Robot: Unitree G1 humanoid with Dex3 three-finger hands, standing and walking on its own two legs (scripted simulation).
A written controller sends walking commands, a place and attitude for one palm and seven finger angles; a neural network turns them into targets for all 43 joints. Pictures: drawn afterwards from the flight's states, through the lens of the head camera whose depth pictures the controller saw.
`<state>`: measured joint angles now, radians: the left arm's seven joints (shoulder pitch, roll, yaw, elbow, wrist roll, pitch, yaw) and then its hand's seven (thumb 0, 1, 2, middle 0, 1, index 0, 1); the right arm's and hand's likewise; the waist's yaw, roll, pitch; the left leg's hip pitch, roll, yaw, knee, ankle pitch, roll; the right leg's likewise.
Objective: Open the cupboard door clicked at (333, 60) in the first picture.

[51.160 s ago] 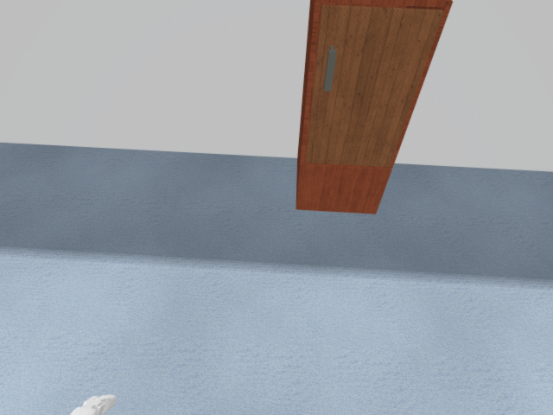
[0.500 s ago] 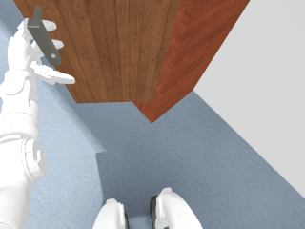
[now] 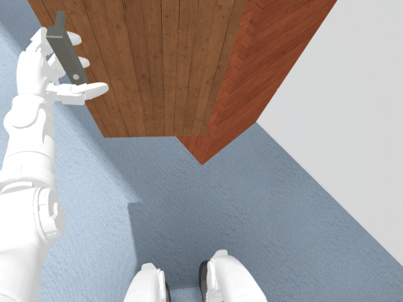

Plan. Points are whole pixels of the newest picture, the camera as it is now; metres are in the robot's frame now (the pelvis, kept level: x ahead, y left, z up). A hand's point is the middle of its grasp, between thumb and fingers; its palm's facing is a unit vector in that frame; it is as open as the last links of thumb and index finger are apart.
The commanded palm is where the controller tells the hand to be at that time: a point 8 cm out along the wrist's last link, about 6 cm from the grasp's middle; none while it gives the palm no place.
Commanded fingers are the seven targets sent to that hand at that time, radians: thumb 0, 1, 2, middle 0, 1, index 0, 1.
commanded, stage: close the thumb around the handle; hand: left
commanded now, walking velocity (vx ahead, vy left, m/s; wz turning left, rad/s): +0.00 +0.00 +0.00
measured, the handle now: (71, 51) +0.58 +0.20 +0.06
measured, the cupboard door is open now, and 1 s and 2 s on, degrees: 53 73 100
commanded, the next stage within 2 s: pull the door open along its arc in 0.38 s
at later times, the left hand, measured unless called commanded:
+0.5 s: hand (81, 75) +0.52 +0.18 +0.06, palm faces +0.00 -1.00 -0.03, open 5.9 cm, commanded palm +0.50 +0.21 +0.06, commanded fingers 0.00 0.90 0.90 -0.40 -1.35 -0.40 -1.35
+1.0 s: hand (95, 126) +0.42 +0.15 +0.06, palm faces -0.05 -1.00 +0.00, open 6.3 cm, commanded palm +0.37 +0.21 +0.06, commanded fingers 0.00 0.90 0.90 -0.40 -1.35 -0.40 -1.35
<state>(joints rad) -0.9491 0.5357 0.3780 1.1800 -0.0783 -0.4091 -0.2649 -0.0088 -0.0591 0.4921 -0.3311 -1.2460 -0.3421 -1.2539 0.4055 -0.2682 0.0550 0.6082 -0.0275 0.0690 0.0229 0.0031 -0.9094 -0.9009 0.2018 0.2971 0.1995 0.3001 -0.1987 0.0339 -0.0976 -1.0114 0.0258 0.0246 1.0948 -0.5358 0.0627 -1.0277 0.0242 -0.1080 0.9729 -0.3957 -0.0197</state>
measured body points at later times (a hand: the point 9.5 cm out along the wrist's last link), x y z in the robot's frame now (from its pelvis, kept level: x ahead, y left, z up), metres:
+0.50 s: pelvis +0.00 -0.01 +0.00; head +0.16 +0.02 +0.42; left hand +0.52 +0.23 +0.06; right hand -0.01 -0.27 -0.11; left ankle -0.02 +0.07 -0.66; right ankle +0.03 -0.12 -0.66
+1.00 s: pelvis +0.02 -0.01 +0.02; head +0.13 +0.00 +0.46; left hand +0.42 +0.20 +0.06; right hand +0.09 -0.27 -0.09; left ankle -0.02 +0.07 -0.66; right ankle +0.03 -0.12 -0.66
